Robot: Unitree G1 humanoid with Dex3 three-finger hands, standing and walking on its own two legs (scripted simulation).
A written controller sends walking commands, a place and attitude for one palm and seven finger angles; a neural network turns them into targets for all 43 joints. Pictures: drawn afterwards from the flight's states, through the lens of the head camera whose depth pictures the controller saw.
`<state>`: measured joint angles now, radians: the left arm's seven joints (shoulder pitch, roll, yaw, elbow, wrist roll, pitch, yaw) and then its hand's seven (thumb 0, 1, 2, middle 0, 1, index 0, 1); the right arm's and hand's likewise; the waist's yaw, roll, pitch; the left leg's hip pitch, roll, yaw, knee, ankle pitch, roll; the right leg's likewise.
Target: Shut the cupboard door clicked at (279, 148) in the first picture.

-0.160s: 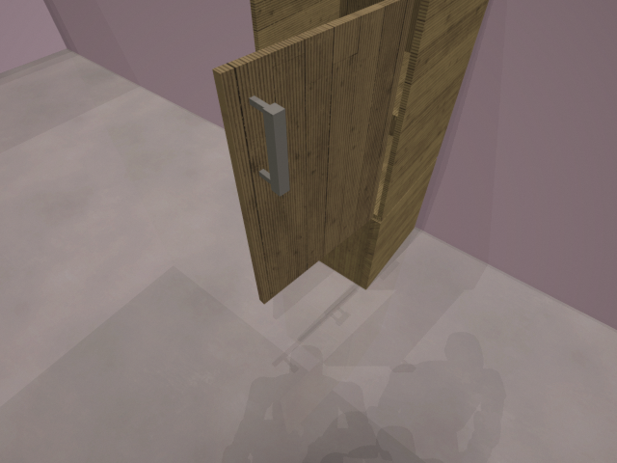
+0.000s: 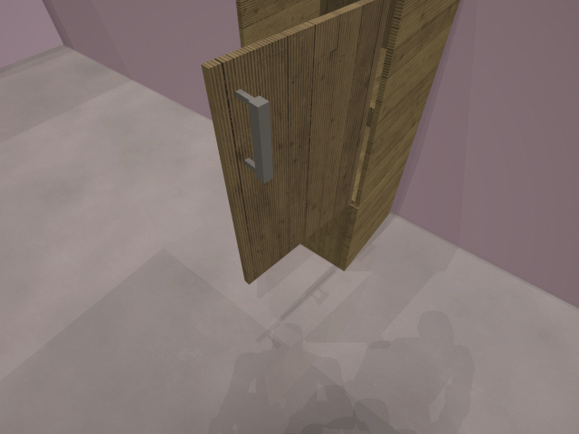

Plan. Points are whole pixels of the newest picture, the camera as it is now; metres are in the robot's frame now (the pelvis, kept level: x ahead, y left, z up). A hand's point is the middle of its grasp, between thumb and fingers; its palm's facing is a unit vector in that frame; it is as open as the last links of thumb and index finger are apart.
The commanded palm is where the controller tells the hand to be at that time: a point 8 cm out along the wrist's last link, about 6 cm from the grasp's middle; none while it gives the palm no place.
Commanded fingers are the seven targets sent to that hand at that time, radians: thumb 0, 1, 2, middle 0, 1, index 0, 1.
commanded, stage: stand and wait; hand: left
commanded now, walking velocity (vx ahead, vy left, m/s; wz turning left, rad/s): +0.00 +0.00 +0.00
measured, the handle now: (254, 137) +0.53 +0.09 +0.12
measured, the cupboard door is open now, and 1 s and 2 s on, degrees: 82 82 82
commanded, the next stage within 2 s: look at it before walking up in 0.12 s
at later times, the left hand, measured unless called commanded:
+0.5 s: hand out of the picture +0.00 +0.18 -0.17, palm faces +0.04 -0.98 -0.22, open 7.3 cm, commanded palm none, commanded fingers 0.00 0.90 0.90 -0.20 -0.30 -0.20 -0.30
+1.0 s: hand out of the picture +0.01 +0.18 -0.18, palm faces +0.00 -0.98 -0.21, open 7.3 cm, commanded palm none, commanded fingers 0.00 0.90 0.90 -0.20 -0.30 -0.20 -0.30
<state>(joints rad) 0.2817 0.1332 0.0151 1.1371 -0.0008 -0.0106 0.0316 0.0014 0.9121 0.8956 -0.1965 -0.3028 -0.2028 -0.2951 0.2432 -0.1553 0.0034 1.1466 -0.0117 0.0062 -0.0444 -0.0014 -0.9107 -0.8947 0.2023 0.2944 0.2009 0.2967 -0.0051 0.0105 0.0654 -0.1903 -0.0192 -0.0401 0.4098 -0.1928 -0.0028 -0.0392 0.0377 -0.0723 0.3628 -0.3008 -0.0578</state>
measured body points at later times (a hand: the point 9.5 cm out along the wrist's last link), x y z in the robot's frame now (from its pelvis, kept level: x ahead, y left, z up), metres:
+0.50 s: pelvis +0.00 +0.00 +0.00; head +0.02 -0.01 +0.45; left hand +0.00 +0.23 -0.15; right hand +0.01 -0.23 -0.16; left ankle +0.02 +0.12 -0.74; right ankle -0.06 -0.07 -0.74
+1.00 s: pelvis +0.00 +0.00 +0.00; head +0.03 -0.01 +0.44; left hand +0.01 +0.23 -0.16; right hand +0.01 -0.24 -0.17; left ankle +0.02 +0.12 -0.74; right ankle -0.06 -0.07 -0.74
